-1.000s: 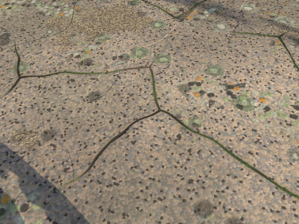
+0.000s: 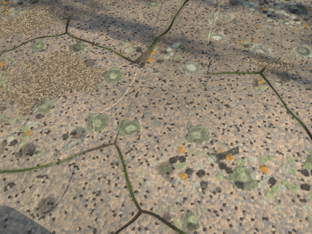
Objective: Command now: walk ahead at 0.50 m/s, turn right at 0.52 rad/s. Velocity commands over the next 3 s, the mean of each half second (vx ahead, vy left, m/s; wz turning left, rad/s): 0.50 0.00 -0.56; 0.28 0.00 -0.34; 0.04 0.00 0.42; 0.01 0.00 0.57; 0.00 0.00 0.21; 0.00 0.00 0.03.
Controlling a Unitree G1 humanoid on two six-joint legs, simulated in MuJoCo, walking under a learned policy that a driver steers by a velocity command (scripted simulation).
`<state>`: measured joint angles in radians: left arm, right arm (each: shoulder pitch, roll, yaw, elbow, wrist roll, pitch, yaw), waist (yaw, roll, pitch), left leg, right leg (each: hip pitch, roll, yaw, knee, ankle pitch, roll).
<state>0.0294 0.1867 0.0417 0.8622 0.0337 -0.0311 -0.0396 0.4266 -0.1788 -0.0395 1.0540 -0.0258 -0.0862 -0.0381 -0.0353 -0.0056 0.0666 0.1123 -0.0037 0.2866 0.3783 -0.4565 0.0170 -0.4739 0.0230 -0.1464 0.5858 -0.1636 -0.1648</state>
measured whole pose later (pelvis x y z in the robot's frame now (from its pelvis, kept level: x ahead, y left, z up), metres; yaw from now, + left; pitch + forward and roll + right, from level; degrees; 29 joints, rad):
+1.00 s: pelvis +0.46 -0.07 +0.01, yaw -26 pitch +0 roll +2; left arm 0.11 0.22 0.01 0.77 0.04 -0.02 -0.01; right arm 0.36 -0.24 -0.03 0.88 0.00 -0.04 0.01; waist -0.07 -0.02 0.05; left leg -0.16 0.00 0.10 0.48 -0.32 0.01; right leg -0.36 0.00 0.00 0.49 -0.13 -0.03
